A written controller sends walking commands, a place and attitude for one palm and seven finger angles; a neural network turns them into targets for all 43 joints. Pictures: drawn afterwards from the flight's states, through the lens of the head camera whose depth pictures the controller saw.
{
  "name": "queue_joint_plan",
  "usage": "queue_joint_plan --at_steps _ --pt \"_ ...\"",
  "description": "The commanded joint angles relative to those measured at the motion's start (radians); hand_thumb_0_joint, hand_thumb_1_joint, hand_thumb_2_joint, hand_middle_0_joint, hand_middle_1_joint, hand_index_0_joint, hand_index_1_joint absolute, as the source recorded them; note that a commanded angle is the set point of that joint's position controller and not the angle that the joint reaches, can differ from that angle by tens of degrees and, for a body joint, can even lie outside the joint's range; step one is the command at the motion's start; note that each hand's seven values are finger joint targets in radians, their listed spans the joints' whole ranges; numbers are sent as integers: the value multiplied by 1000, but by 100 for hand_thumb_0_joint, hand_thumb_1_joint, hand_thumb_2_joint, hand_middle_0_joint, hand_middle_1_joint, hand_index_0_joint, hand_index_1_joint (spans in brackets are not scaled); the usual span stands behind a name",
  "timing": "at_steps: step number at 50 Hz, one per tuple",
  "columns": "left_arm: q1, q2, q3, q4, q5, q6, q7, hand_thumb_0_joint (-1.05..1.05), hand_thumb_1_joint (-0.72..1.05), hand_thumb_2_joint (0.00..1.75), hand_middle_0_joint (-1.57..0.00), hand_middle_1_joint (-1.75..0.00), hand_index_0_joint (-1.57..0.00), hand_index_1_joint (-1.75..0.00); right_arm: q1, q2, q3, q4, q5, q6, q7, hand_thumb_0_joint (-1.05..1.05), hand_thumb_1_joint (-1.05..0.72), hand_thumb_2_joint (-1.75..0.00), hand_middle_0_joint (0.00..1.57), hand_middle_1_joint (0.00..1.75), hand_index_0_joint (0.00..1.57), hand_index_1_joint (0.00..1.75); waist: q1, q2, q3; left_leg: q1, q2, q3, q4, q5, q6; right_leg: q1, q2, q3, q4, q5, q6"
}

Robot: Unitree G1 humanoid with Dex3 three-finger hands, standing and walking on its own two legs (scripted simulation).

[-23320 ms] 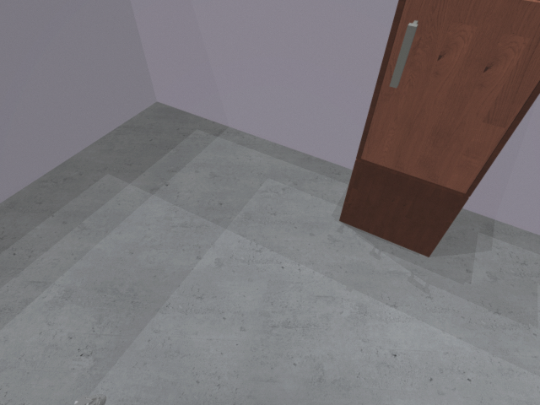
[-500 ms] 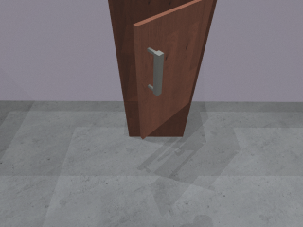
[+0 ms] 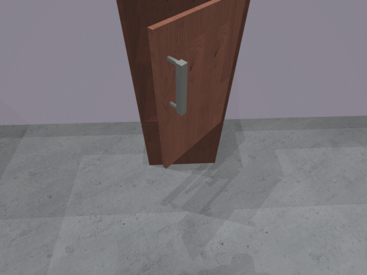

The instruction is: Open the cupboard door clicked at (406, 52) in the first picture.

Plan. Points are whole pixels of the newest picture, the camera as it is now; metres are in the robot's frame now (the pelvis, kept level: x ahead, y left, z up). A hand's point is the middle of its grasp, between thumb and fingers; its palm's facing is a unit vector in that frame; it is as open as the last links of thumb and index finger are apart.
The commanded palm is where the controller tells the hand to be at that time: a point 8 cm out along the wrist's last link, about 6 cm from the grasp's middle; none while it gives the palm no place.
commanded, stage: walk to a spot facing it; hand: left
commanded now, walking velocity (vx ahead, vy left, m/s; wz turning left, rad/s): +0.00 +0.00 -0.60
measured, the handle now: (176, 87) +0.58 +0.06 +0.08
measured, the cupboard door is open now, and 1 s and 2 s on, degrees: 44 44 44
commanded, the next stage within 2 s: none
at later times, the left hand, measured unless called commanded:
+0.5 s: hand out of the picture +0.09 +0.16 -0.16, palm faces -0.22 -0.92 -0.31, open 7.4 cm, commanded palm none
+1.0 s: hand (139, 263) +0.18 +0.13 -0.17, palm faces -0.51 -0.83 -0.23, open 7.4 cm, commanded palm none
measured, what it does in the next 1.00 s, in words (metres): steps on the spot, turning right: left foot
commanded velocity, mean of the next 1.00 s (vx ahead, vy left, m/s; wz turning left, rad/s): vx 0.00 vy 0.00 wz -0.60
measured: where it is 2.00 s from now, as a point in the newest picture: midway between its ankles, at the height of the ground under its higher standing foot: outside the picture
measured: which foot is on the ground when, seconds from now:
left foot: down 0.00-0.36, up 0.38-0.76, down 0.78-1.00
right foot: down 0.00-0.78, up 0.80-1.00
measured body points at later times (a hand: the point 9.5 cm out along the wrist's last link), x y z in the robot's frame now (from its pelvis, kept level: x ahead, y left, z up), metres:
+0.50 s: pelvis -0.03 -0.03 -0.01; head +0.02 -0.07 +0.44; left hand +0.10 +0.21 -0.14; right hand -0.01 -0.30 -0.17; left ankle -0.01 +0.11 -0.67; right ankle -0.05 -0.12 -0.74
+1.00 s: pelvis -0.02 -0.01 +0.00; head +0.04 -0.03 +0.44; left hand +0.20 +0.17 -0.15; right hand -0.10 -0.26 -0.14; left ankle +0.05 +0.11 -0.74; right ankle -0.09 -0.12 -0.69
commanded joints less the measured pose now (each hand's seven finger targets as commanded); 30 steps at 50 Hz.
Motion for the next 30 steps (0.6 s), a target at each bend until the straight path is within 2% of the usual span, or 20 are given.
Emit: queue_joint_plan --at_steps 1,3,5,7,8,9,10,11,13,15,16,17,18,19,20,21,24,26,29,30 --pt "27 155 51 -75 8 9 -4 0 90 90 -20 -30 -20 -30 54 -124 -45 -73 -3 -4 -10 0 -90 -90 20 30 20 30 -11 -35 -18 39 112 -43 29 90 10 -110 -166 188 -32 336 -27" --pt "16 160 59 -93 8 12 -7 0 90 90 -20 -30 -20 -30 44 -131 -53 -93 -3 -5 -11 0 -90 -90 20 30 20 30 -11 -16 -24 45 120 -40 40 75 9 -137 -160 208 -11 338 -32" --pt "0 161 62 -114 9 16 -11 0 90 90 -20 -30 -20 -30 42 -145 -59 -111 -5 -7 -11 0 -90 -90 20 30 20 30 -13 28 -29 68 157 -73 10 68 26 -184 -122 196 38 303 -19" --pt "-22 144 61 -140 10 21 -19 0 90 90 -20 -30 -20 -30 55 -185 -68 -125 -10 -9 -13 0 -90 -90 20 30 20 30 -18 133 -22 97 261 -171 -87 31 81 -274 -52 132 182 172 6" --pt "-36 130 61 -155 10 26 -25 0 90 90 -20 -30 -20 -30 68 -207 -75 -130 -13 -14 -12 0 -90 -90 20 30 20 30 -21 215 -27 92 360 -243 -174 33 139 -309 -21 59 352 -85 24" --pt "-52 124 64 -169 12 32 -28 0 90 90 -20 -30 -20 -30 73 -213 -75 -140 -15 -20 -11 0 -90 -90 20 30 20 30 -18 217 -44 91 424 -275 -221 35 186 -329 -44 32 507 -238 35" --pt "-66 130 67 -182 14 35 -34 0 90 90 -20 -30 -20 -30 61 -218 -73 -153 -19 -24 -11 0 -90 -90 20 30 20 30 -13 152 -41 65 436 -257 -224 40 196 -337 -75 49 556 -259 40" --pt "-74 118 66 -187 15 32 -41 0 90 90 -20 -30 -20 -30 32 -220 -73 -163 -22 -28 -9 0 -90 -90 20 30 20 30 2 111 -40 60 413 -198 -198 95 179 -329 -94 49 526 -236 43" --pt "-55 105 59 -193 13 29 -47 0 90 90 -20 -30 -20 -30 -4 -230 -73 -180 -25 -27 -4 0 -90 -90 20 30 20 30 14 130 -65 60 372 -78 -128 200 138 -255 -99 2 404 -213 49" --pt "-16 115 62 -188 12 27 -47 0 90 90 -20 -30 -20 -30 -11 -243 -78 -190 -22 -20 2 0 -90 -90 20 30 20 30 26 114 -68 10 338 -10 -49 182 97 -161 -75 -47 268 -123 50" --pt "21 133 67 -180 13 24 -46 0 90 90 -20 -30 -20 -30 -29 -242 -79 -201 -16 -16 5 0 -90 -90 20 30 20 30 49 80 -64 -38 307 29 30 129 61 -88 -72 -49 143 -10 47" --pt "54 192 77 -176 19 15 -40 0 90 90 -20 -30 -20 -30 -54 -216 -79 -221 -7 -8 10 0 -90 -90 20 30 20 30 72 -79 -43 -124 215 91 193 -22 -2 -40 -136 79 -37 160 18" --pt "50 312 97 -182 29 7 -24 0 90 90 -20 -30 -20 -30 -73 -140 -66 -265 1 -4 21 0 -90 -90 20 30 20 30 71 -377 -24 -335 51 150 430 -365 -66 10 -382 460 -149 368 -96" --pt "86 343 102 -190 13 6 -17 0 90 90 -20 -30 -20 -30 -109 -166 -64 -286 -2 5 25 0 -90 -90 20 30 20 30 109 -265 -41 -331 45 15 587 -421 -62 -32 -443 511 -147 407 -183" --pt "49 317 103 -189 18 4 -8 0 90 90 -20 -30 -20 -30 -146 -150 -69 -278 2 8 19 0 -90 -90 20 30 20 30 78 -229 -27 -383 47 -55 682 -371 -56 -19 -374 505 -108 445 -187" --pt "3 285 96 -201 17 3 -3 0 90 90 -20 -30 -20 -30 -133 -153 -69 -278 2 6 17 0 -90 -90 20 30 20 30 53 -208 -36 -416 58 -89 712 -309 -60 21 -341 455 -70 477 -180" --pt "-19 253 88 -220 15 -4 2 0 90 90 -20 -30 -20 -30 -113 -134 -63 -269 4 4 20 0 -90 -90 20 30 20 30 30 -118 -123 -353 44 -86 661 -221 -76 79 -274 363 -22 590 -147" --pt "-4 262 87 -225 15 -4 1 0 90 90 -20 -30 -20 -30 -131 -128 -61 -277 7 9 17 0 -90 -90 20 30 20 30 36 -88 -112 -328 28 -86 611 -217 -79 60 -267 378 -36 576 -152" --pt "0 266 88 -230 19 1 -2 0 90 90 -20 -30 -20 -30 -153 -134 -61 -296 10 7 16 0 -90 -90 20 30 20 30 40 -137 -79 -304 12 -93 535 -222 -76 26 -252 423 -59 509 -153" --pt "-2 271 90 -234 20 3 -4 0 90 90 -20 -30 -20 -30 -151 -134 -61 -300 11 6 15 0 -90 -90 20 30 20 30 40 -125 -79 -295 7 -95 504 -224 -73 24 -250 433 -63 492 -157"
